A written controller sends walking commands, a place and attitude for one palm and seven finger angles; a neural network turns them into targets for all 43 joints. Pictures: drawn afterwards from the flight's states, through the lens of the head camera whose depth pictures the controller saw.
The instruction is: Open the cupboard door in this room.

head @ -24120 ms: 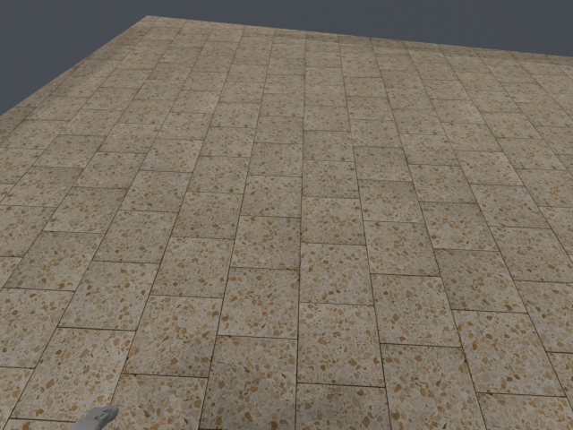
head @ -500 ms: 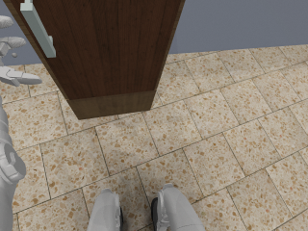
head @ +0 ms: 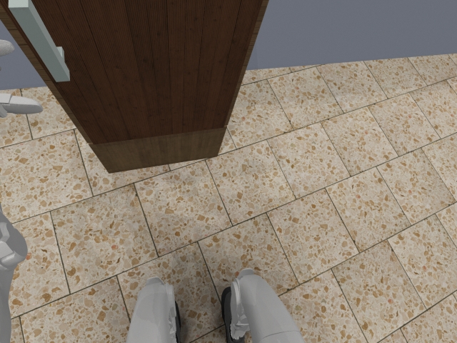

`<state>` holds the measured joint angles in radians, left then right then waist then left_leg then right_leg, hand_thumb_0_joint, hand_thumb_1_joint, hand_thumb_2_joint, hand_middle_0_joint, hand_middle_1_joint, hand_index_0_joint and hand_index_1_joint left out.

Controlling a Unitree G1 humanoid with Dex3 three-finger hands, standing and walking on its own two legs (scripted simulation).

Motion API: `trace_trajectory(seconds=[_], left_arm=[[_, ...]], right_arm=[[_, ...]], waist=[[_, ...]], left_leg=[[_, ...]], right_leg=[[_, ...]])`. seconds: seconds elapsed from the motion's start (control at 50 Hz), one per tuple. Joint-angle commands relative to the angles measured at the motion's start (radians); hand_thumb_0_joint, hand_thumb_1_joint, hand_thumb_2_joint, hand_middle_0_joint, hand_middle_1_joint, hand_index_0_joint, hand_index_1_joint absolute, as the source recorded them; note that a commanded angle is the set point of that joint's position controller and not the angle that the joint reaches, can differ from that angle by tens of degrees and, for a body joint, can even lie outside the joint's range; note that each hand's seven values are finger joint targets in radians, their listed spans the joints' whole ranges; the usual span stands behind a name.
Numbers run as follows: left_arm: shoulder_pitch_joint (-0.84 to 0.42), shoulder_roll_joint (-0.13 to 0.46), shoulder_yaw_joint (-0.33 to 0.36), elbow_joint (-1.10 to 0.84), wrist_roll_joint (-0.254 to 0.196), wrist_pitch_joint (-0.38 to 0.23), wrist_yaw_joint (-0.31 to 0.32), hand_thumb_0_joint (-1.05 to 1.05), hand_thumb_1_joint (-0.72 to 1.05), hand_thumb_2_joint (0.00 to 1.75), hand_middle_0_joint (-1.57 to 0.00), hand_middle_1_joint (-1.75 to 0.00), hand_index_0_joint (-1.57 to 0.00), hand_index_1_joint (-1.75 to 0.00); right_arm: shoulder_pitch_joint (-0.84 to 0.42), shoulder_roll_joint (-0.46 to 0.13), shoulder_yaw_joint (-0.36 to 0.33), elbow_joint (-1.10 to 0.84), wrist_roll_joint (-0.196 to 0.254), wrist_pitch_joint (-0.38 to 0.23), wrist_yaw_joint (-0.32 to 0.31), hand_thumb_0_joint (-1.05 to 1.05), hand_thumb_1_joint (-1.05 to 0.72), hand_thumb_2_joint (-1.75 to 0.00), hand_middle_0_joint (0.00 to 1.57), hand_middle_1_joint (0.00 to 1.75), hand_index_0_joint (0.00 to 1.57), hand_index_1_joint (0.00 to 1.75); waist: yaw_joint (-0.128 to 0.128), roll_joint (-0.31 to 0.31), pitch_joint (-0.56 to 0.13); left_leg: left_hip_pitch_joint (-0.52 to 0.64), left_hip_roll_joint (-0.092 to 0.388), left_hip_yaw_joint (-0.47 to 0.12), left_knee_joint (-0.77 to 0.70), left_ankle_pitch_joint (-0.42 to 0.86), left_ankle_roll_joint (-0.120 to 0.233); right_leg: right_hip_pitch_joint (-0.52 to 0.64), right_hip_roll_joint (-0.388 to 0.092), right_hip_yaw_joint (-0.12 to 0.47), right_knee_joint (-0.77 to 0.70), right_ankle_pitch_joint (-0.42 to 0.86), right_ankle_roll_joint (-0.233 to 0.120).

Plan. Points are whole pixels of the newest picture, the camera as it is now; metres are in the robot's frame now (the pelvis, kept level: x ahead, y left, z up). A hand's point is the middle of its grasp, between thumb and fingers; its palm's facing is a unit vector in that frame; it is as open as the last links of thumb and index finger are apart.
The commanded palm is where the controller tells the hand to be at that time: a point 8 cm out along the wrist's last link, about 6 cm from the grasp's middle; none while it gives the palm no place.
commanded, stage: move the hooked fingers beside the handle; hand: left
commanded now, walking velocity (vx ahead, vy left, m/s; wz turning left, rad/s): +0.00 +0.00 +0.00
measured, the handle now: (43, 33) +0.58 +0.24 +0.06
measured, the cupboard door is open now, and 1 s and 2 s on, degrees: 0 0 0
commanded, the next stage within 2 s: slide the fingers in behind the handle in 0.42 s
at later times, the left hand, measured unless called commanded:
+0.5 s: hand (5, 69) +0.53 +0.29 +0.05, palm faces +0.14 -0.99 -0.02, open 14.0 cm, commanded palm +0.52 +0.31 +0.05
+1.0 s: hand (26, 69) +0.53 +0.26 +0.05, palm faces +0.14 -0.99 +0.01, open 14.0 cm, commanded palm +0.52 +0.28 +0.05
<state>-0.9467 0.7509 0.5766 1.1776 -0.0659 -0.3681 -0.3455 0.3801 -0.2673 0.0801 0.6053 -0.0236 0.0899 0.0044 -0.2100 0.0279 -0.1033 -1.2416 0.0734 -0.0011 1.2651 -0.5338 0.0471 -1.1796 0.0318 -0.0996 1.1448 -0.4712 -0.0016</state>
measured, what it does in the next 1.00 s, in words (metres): stands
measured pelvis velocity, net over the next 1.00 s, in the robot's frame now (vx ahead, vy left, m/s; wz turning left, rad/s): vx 0.00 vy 0.00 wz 0.01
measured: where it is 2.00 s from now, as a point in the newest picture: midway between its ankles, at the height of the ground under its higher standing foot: (203, 336)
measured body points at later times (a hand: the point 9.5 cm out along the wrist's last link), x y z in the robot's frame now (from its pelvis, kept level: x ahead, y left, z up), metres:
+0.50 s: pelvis +0.00 +0.00 +0.00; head +0.18 +0.05 +0.40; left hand +0.51 +0.34 +0.05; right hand +0.00 -0.27 -0.10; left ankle +0.02 +0.09 -0.63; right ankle +0.03 -0.13 -0.63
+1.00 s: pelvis +0.00 +0.00 +0.00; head +0.18 +0.05 +0.41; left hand +0.52 +0.32 +0.05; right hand +0.00 -0.27 -0.10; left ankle +0.02 +0.09 -0.63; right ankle +0.03 -0.13 -0.63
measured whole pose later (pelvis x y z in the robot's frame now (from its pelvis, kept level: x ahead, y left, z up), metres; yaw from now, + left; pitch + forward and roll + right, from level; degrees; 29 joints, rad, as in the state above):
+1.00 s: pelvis +0.00 +0.00 +0.00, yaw +0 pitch +29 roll -6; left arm -0.99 0.69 0.51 1.22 -0.07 -0.39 -0.29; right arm 0.36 -0.27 0.08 0.61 -0.03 0.09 0.01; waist -0.22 0.03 -0.11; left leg -1.25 0.07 -0.01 1.28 -0.54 0.04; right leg -1.19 0.03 -0.11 1.16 -0.48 -0.01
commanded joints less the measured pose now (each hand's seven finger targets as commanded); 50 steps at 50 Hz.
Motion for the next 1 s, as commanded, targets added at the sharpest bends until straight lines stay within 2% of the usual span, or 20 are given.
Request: trace_trajectory(seconds=[0.0,0.04,0.08,0.16,0.18,0.2,0.28,0.36,0.4,0.44,0.5,0.52,0.6,0.64,0.66,0.7,0.8,0.86,0.92,0.98], left_arm=[[-0.402,0.272,-0.023,-0.221,-0.020,-0.071,0.001,0.00,-0.50,0.30,-0.30,-1.20,-0.30,-1.20],[-0.378,0.231,-0.046,-0.149,-0.029,-0.059,-0.002,0.00,-0.50,0.30,-0.30,-1.20,-0.30,-1.20],[-0.348,0.236,-0.035,-0.104,-0.035,-0.053,-0.007,0.00,-0.50,0.30,-0.30,-1.20,-0.30,-1.20],[-0.387,0.243,-0.044,-0.135,-0.023,-0.076,0.002,0.00,-0.50,0.30,-0.30,-1.20,-0.30,-1.20],[-0.397,0.272,-0.028,-0.142,-0.018,-0.086,0.006,0.00,-0.50,0.30,-0.30,-1.20,-0.30,-1.20],[-0.437,0.306,-0.010,-0.179,-0.016,-0.101,0.014,0.00,-0.50,0.30,-0.30,-1.20,-0.30,-1.20],[-0.457,0.322,0.010,-0.226,-0.021,-0.134,0.021,0.00,-0.50,0.30,-0.30,-1.20,-0.30,-1.20],[-0.444,0.261,-0.037,-0.164,-0.014,-0.101,0.012,0.00,-0.50,0.30,-0.30,-1.20,-0.30,-1.20],[-0.452,0.284,-0.033,-0.154,-0.006,-0.079,0.011,0.00,-0.50,0.30,-0.30,-1.20,-0.30,-1.20],[-0.455,0.269,-0.044,-0.138,-0.008,-0.064,0.012,0.00,-0.50,0.30,-0.30,-1.20,-0.30,-1.20],[-0.490,0.285,-0.029,-0.207,-0.014,-0.083,0.017,0.00,-0.50,0.30,-0.30,-1.20,-0.30,-1.20],[-0.475,0.262,-0.037,-0.204,-0.017,-0.087,0.018,0.00,-0.50,0.30,-0.30,-1.20,-0.30,-1.20],[-0.438,0.214,-0.058,-0.158,-0.024,-0.081,0.025,0.00,-0.50,0.30,-0.30,-1.20,-0.30,-1.20],[-0.423,0.247,-0.039,-0.138,-0.017,-0.065,0.034,0.00,-0.50,0.30,-0.30,-1.20,-0.30,-1.20],[-0.421,0.247,-0.035,-0.150,-0.016,-0.067,0.036,0.00,-0.50,0.30,-0.30,-1.20,-0.30,-1.20],[-0.430,0.258,-0.037,-0.158,-0.006,-0.065,0.044,0.00,-0.50,0.30,-0.30,-1.20,-0.30,-1.20],[-0.415,0.242,-0.035,-0.194,-0.015,-0.088,0.042,0.00,-0.50,0.30,-0.30,-1.20,-0.30,-1.20],[-0.435,0.200,-0.053,-0.190,-0.031,-0.100,0.040,0.00,-0.50,0.30,-0.30,-1.20,-0.30,-1.20],[-0.452,0.229,-0.038,-0.161,-0.026,-0.092,0.053,0.00,-0.50,0.30,-0.30,-1.20,-0.30,-1.20],[-0.452,0.228,-0.038,-0.218,-0.008,-0.107,0.069,0.00,-0.50,0.30,-0.30,-1.20,-0.30,-1.20]], right_arm=[[0.201,-0.227,-0.087,-0.010,-0.001,-0.008,-0.020,0.00,-0.90,-0.90,0.20,0.30,0.20,0.30],[0.195,-0.225,-0.083,-0.010,0.000,-0.010,-0.022,0.00,-0.90,-0.90,0.20,0.30,0.20,0.30],[0.195,-0.229,-0.080,-0.017,0.002,-0.009,-0.025,0.00,-0.90,-0.90,0.20,0.30,0.20,0.30],[0.185,-0.226,-0.078,-0.030,-0.001,-0.013,-0.026,0.00,-0.90,-0.90,0.20,0.30,0.20,0.30],[0.184,-0.231,-0.077,-0.031,-0.003,-0.012,-0.027,0.00,-0.90,-0.90,0.20,0.30,0.20,0.30],[0.182,-0.234,-0.078,-0.031,-0.005,-0.012,-0.028,0.00,-0.90,-0.90,0.20,0.30,0.20,0.30],[0.182,-0.234,-0.082,-0.029,-0.008,-0.013,-0.023,0.00,-0.90,-0.90,0.20,0.30,0.20,0.30],[0.183,-0.230,-0.078,-0.022,-0.003,-0.005,-0.020,0.00,-0.90,-0.90,0.20,0.30,0.20,0.30],[0.183,-0.237,-0.077,-0.022,-0.003,0.001,-0.026,0.00,-0.90,-0.90,0.20,0.30,0.20,0.30],[0.185,-0.235,-0.074,-0.022,-0.003,-0.001,-0.028,0.00,-0.90,-0.90,0.20,0.30,0.20,0.30],[0.192,-0.234,-0.077,-0.018,-0.008,-0.005,-0.028,0.00,-0.90,-0.90,0.20,0.30,0.20,0.30],[0.193,-0.230,-0.079,-0.016,-0.008,-0.007,-0.024,0.00,-0.90,-0.90,0.20,0.30,0.20,0.30],[0.196,-0.225,-0.078,-0.011,-0.008,-0.004,-0.019,0.00,-0.90,-0.90,0.20,0.30,0.20,0.30],[0.197,-0.226,-0.074,-0.017,-0.005,-0.002,-0.020,0.00,-0.90,-0.90,0.20,0.30,0.20,0.30],[0.199,-0.223,-0.075,-0.022,-0.007,-0.003,-0.019,0.00,-0.90,-0.90,0.20,0.30,0.20,0.30],[0.198,-0.221,-0.073,-0.023,-0.007,-0.001,-0.018,0.00,-0.90,-0.90,0.20,0.30,0.20,0.30],[0.194,-0.217,-0.079,-0.024,-0.006,-0.004,-0.015,0.00,-0.90,-0.90,0.20,0.30,0.20,0.30],[0.191,-0.213,-0.081,-0.014,-0.006,-0.010,-0.013,0.00,-0.90,-0.90,0.20,0.30,0.20,0.30],[0.191,-0.219,-0.079,-0.011,-0.005,-0.011,-0.019,0.00,-0.90,-0.90,0.20,0.30,0.20,0.30],[0.194,-0.216,-0.083,-0.013,-0.011,-0.013,-0.012,0.00,-0.90,-0.90,0.20,0.30,0.20,0.30]], waist=[[-0.006,0.265,-0.551],[-0.017,0.212,-0.485],[-0.011,0.190,-0.464],[-0.010,0.217,-0.482],[-0.008,0.217,-0.494],[-0.008,0.233,-0.519],[0.000,0.272,-0.605],[-0.013,0.276,-0.556],[-0.015,0.270,-0.548],[-0.022,0.244,-0.535],[-0.014,0.284,-0.608],[-0.012,0.285,-0.617],[-0.023,0.227,-0.556],[-0.019,0.199,-0.533],[-0.008,0.232,-0.548],[-0.011,0.222,-0.550],[-0.003,0.221,-0.573],[-0.017,0.225,-0.558],[-0.025,0.185,-0.526],[0.001,0.287,-0.602]], left_leg=[[0.620,0.002,-0.129,-0.148,0.532,-0.032],[0.560,-0.002,-0.124,-0.156,0.466,-0.026],[0.532,-0.007,-0.116,-0.156,0.454,-0.022],[0.527,-0.011,-0.115,-0.142,0.458,-0.022],[0.526,-0.009,-0.116,-0.139,0.457,-0.026],[0.541,-0.008,-0.123,-0.134,0.476,-0.029],[0.597,-0.007,-0.129,-0.122,0.537,-0.037],[0.595,-0.006,-0.137,-0.128,0.512,-0.036],[0.581,-0.005,-0.138,-0.130,0.489,-0.034],[0.550,-0.007,-0.135,-0.132,0.456,-0.029],[0.610,-0.004,-0.145,-0.123,0.530,-0.038],[0.620,-0.005,-0.145,-0.122,0.536,-0.040],[0.564,-0.005,-0.133,-0.122,0.508,-0.030],[0.500,-0.011,-0.116,-0.126,0.460,-0.019],[0.511,-0.013,-0.114,-0.122,0.477,-0.019],[0.497,-0.013,-0.105,-0.121,0.481,-0.017],[0.507,-0.014,-0.100,-0.119,0.483,-0.017],[0.516,-0.014,-0.105,-0.117,0.471,-0.017],[0.458,-0.016,-0.098,-0.117,0.420,-0.012],[0.565,-0.015,-0.109,-0.120,0.499,-0.026]], right_leg=[[0.117,0.028,0.028,-0.114,0.246,-0.017],[0.116,0.028,0.025,-0.121,0.220,-0.016],[0.124,0.028,0.028,-0.122,0.222,-0.016],[0.106,0.024,0.031,-0.102,0.221,-0.021],[0.108,0.024,0.031,-0.097,0.218,-0.020],[0.110,0.024,0.031,-0.089,0.225,-0.020],[0.124,0.025,0.034,-0.079,0.250,-0.021],[0.086,0.025,0.026,-0.084,0.225,-0.022],[0.082,0.021,0.026,-0.087,0.218,-0.019],[0.088,0.021,0.025,-0.091,0.210,-0.018],[0.090,0.023,0.026,-0.080,0.239,-0.020],[0.085,0.024,0.025,-0.082,0.237,-0.020],[0.105,0.026,0.026,-0.092,0.242,-0.016],[0.148,0.025,0.034,-0.096,0.242,-0.014],[0.147,0.025,0.037,-0.090,0.253,-0.018],[0.166,0.024,0.041,-0.093,0.269,-0.014],[0.187,0.027,0.046,-0.095,0.279,-0.016],[0.158,0.029,0.043,-0.095,0.262,-0.018],[0.175,0.026,0.049,-0.100,0.243,-0.012],[0.145,0.024,0.041,-0.085,0.259,-0.022]])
